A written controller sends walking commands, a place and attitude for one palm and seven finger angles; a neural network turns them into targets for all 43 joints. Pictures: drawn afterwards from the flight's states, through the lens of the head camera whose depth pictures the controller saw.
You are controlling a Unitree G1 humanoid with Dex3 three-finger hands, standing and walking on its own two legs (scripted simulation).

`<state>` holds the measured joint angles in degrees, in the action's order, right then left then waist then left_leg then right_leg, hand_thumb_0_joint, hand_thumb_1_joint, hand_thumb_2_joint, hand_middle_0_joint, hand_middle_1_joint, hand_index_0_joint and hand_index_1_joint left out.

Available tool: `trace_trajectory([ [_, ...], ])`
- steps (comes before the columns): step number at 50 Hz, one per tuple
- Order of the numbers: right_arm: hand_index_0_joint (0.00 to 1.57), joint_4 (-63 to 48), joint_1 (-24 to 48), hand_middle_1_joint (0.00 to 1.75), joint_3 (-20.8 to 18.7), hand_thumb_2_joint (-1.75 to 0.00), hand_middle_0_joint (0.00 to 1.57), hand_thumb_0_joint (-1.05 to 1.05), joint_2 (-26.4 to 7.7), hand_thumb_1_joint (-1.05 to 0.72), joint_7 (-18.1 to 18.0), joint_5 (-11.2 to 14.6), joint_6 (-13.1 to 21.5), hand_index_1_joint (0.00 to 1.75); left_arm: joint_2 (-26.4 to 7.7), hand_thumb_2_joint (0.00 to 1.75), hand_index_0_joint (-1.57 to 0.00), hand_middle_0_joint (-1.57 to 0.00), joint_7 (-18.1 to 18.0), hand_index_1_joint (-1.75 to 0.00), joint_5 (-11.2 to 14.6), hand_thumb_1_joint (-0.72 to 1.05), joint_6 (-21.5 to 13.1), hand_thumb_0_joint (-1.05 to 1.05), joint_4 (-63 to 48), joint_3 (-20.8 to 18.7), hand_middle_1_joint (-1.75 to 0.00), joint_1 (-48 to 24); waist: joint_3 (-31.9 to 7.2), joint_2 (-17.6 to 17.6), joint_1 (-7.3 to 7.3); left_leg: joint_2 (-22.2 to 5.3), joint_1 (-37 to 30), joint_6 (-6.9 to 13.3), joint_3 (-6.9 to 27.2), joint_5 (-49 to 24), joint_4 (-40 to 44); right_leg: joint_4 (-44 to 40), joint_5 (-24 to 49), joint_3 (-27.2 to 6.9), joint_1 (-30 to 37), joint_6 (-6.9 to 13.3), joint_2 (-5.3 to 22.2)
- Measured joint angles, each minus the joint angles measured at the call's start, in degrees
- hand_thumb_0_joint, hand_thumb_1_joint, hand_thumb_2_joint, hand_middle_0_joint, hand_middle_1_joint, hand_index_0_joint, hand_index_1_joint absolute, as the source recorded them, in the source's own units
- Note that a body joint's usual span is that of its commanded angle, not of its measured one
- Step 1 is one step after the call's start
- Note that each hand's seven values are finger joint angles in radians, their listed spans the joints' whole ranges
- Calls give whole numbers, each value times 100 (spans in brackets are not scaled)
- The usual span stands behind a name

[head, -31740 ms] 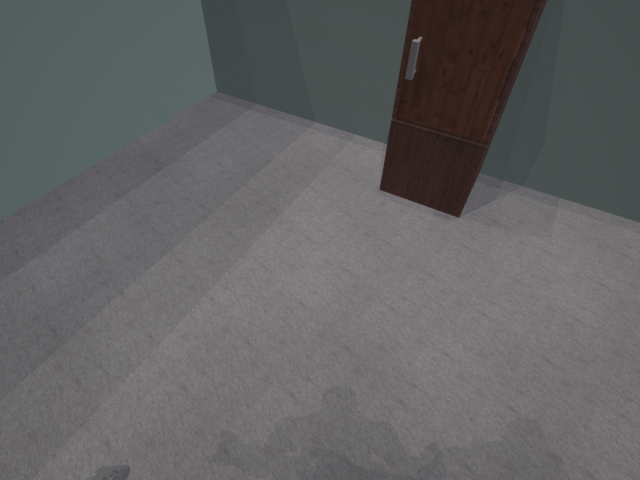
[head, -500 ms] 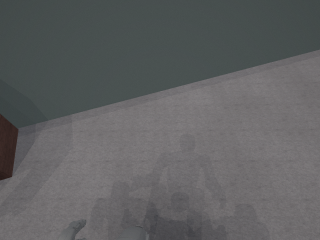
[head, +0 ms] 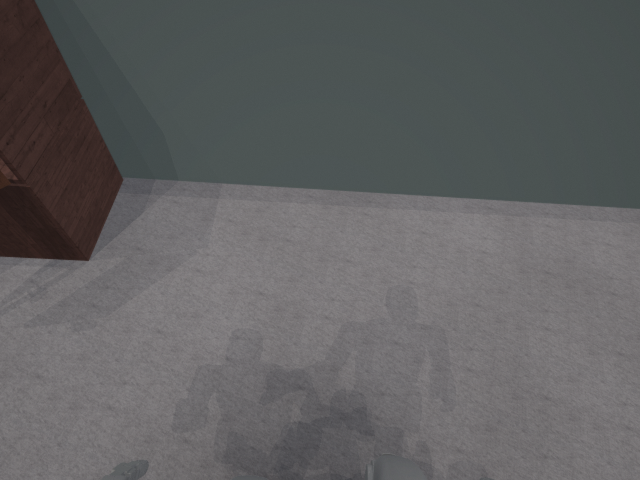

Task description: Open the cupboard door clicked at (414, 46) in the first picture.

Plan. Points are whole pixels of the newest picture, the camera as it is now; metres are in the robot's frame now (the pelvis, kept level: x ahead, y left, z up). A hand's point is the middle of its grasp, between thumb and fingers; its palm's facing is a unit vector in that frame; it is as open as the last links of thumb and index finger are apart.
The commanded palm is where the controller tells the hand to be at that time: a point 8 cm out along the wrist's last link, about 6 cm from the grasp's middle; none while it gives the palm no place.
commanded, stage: turn to face it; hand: left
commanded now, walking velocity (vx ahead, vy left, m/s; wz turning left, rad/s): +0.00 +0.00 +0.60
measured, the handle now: out of the picture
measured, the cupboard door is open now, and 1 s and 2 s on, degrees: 47 47 47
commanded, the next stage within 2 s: take the last steps up to it in 1.22 s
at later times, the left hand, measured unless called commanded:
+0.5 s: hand out of the picture +0.01 +0.17 -0.17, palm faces +0.34 -0.92 -0.22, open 7.4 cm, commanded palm none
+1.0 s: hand out of the picture +0.00 +0.15 -0.15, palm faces +0.57 -0.77 -0.29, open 7.4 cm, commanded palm none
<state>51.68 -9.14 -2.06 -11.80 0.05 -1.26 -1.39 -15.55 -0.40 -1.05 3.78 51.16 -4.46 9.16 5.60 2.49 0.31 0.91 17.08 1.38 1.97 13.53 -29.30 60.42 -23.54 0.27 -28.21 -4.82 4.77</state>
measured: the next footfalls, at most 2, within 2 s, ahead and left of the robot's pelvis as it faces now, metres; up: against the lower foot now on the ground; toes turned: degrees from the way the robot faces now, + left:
right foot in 0.18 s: +0.05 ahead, -0.16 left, +0.00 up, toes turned +6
left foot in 0.52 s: +0.02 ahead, +0.10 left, +0.00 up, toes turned +25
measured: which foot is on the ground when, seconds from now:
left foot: down 0.00-0.18, up 0.20-0.50, down 0.52-0.88, up 0.90-1.00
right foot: up 0.00-0.16, down 0.18-0.52, up 0.54-0.86, down 0.88-1.00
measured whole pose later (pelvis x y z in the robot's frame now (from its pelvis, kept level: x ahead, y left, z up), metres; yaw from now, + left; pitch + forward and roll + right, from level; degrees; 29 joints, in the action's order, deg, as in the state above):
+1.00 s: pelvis +0.04 -0.07 +0.00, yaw +36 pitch -1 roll +1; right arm 53.5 -9.4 -4.9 -14.8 1.4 -1.0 -4.5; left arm -11.7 -1.1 -1.4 1.3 48.9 -2.2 10.6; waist 4.9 -1.4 -1.0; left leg 1.9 28.2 -2.2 2.2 26.1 -62.7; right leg 32.5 -17.4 4.4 -14.0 -0.6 4.5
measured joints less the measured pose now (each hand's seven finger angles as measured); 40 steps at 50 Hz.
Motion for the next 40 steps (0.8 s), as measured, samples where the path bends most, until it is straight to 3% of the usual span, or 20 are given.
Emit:
trace_trajectory([
  [6,20,86,-154,30,-64,-90,20,0,-22,-90,28,-22,-91,30,73,90,-20,-20,-11,-30,38,91,-60,1,-175,51,-30,-202,-34,-242,-126,42,75,-165,440,-56,0,-1507,-14,-31,570,52,-231],
  [9,20,100,-241,30,-137,-90,20,0,-71,-90,40,36,-159,30,106,90,-20,-20,-18,-30,34,90,-206,0,-295,94,-30,-172,-122,-281,-141,152,329,-258,599,178,-428,-2841,546,14,1177,199,-280],
  [12,20,182,-159,30,-255,-90,20,1,-254,-90,65,41,-245,30,312,90,-20,-20,-67,-30,-16,90,-283,0,-268,179,-30,-126,-29,-482,-174,169,881,-312,414,1278,-2177,-2733,507,260,1277,434,-239],
  [14,20,214,-122,30,-306,-90,20,1,-330,-91,98,32,-281,30,416,90,-20,-21,-84,-30,-13,90,-273,0,-240,225,-30,-20,-13,-488,-204,109,1139,-387,134,1287,-3137,-2875,528,399,1451,457,-139],
  [16,20,220,-86,30,-316,-90,20,1,-343,-91,133,37,-304,30,466,90,-20,-21,-90,-30,-14,90,-258,0,-199,244,-30,78,-3,-395,-230,2,1194,-466,-114,1194,-3435,-3038,572,525,1613,452,-26],
  [23,19,144,123,30,-238,-90,20,1,-262,-91,198,72,-272,29,428,90,-20,-21,-48,-30,-57,90,-277,0,-103,227,-30,311,85,10,-86,-181,538,-496,-599,1125,-1717,-2965,409,985,1777,349,328],
  [26,19,15,190,30,-189,-90,20,1,-283,-91,213,61,-168,29,331,90,-20,-21,-14,-30,-22,90,-243,0,-63,175,-30,467,36,60,-39,-157,45,-354,-658,294,-541,-2392,71,1172,1590,229,459],
  [27,20,-25,207,30,-197,-90,20,1,-275,-91,203,42,-101,29,274,90,-20,-21,-4,-30,3,90,-196,0,-31,149,-30,481,-1,85,-65,-115,112,-179,-603,184,-541,-1911,-242,1104,1382,149,483],
  [29,20,-66,242,30,-157,-90,20,0,-197,-91,158,21,-21,29,126,90,-20,-21,-29,-30,10,90,-36,1,54,92,-30,393,22,195,-33,-30,262,2,-517,378,-801,-792,-807,644,901,96,354],
  [33,20,-96,152,30,-64,-90,20,0,-90,-91,30,-10,21,30,-17,90,-20,-21,-43,-30,-1,90,52,1,108,4,-30,166,19,158,-9,9,192,-38,-247,258,-489,244,-493,217,254,56,100],
  [36,20,-45,90,30,-24,-90,20,0,-66,-90,-1,-16,3,30,-21,90,-20,-20,-20,-30,11,91,10,1,12,2,-30,32,26,19,-3,12,89,-55,-37,46,-179,46,-264,62,123,39,12],
  [40,20,27,8,30,-34,-90,20,0,-55,-90,24,-30,-60,30,19,90,-20,-20,-11,-30,28,91,-39,1,-132,35,-30,-93,-4,-179,-55,-5,65,-155,255,-56,-63,-993,-223,-7,390,53,-110],
])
